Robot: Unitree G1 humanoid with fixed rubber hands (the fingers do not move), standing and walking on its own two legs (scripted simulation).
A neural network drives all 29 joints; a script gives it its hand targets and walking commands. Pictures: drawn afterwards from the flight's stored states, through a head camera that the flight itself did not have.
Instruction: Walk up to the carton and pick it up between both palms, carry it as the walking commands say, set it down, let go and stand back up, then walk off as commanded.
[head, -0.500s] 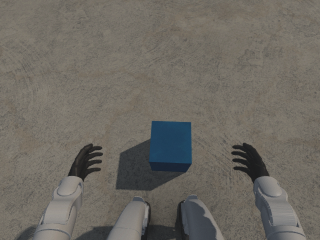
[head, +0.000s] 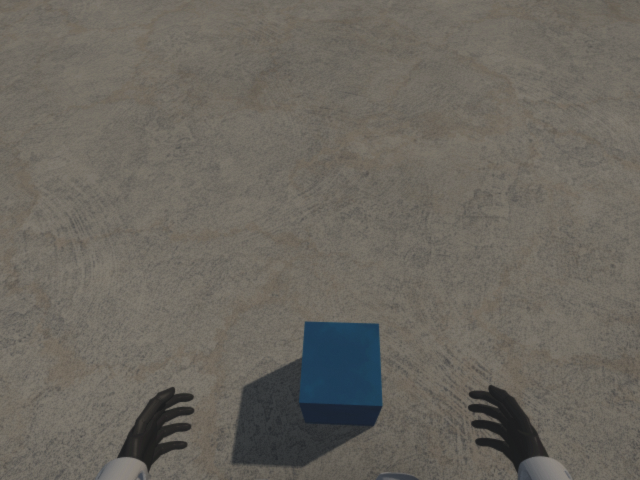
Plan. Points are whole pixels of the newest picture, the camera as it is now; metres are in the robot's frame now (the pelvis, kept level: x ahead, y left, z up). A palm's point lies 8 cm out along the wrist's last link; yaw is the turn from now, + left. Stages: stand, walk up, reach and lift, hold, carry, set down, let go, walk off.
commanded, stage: let go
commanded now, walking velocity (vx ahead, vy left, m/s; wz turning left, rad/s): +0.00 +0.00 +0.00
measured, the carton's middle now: (340, 375) +0.43 -0.03 -0.64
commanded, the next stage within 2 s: stand in 0.22 s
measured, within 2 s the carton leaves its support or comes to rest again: neither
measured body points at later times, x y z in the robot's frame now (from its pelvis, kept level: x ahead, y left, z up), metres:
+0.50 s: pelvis +0.03 +0.01 +0.00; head -0.01 +0.00 +0.45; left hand +0.18 +0.25 -0.09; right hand +0.20 -0.25 -0.07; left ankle +0.02 +0.12 -0.73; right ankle +0.03 -0.11 -0.73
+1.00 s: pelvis +0.01 +0.01 +0.00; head -0.09 +0.01 +0.44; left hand +0.14 +0.26 -0.10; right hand +0.14 -0.26 -0.08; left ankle +0.02 +0.12 -0.73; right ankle +0.03 -0.11 -0.73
